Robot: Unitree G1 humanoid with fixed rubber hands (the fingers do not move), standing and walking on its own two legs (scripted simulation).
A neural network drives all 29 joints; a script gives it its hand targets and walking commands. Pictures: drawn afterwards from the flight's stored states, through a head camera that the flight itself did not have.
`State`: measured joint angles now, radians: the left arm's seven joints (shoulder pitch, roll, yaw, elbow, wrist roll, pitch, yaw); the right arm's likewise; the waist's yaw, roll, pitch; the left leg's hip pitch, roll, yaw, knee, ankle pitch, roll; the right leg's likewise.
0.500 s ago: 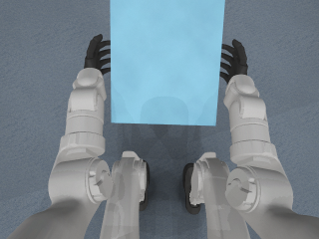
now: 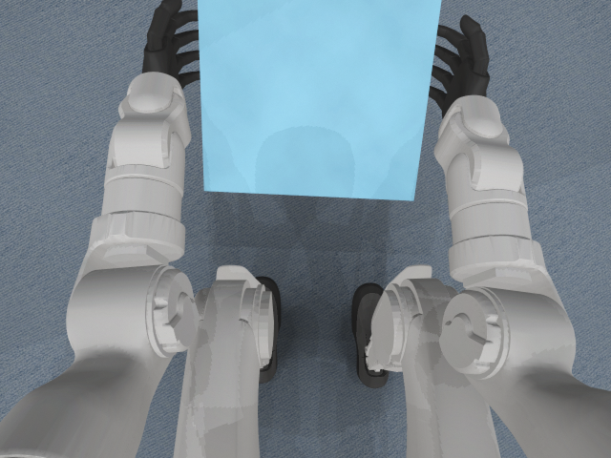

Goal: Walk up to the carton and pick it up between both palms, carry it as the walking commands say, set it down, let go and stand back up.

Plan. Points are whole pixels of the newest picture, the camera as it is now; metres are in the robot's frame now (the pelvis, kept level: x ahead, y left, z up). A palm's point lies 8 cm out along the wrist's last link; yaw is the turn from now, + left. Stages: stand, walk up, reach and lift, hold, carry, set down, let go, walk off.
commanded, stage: set down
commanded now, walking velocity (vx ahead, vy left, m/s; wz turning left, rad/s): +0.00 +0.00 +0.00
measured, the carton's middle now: (313, 80) +0.56 +0.03 -0.21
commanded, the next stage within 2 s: none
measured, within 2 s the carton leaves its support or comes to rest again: rests again in 1.70 s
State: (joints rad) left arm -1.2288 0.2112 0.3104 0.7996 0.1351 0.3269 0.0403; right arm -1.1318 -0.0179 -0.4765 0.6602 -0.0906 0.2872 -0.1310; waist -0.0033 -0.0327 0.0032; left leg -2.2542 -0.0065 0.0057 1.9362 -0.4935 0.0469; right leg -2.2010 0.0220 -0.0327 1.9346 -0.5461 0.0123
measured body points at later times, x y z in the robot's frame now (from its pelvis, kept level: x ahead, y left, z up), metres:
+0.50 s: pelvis +0.00 +0.00 -0.05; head +0.36 +0.05 +0.21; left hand +0.55 +0.20 -0.22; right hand +0.55 -0.13 -0.21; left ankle +0.11 +0.10 -0.40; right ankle +0.11 -0.12 -0.40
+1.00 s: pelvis -0.01 -0.01 -0.07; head +0.35 +0.04 +0.19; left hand +0.56 +0.20 -0.22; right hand +0.56 -0.14 -0.22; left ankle +0.11 +0.10 -0.40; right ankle +0.11 -0.12 -0.40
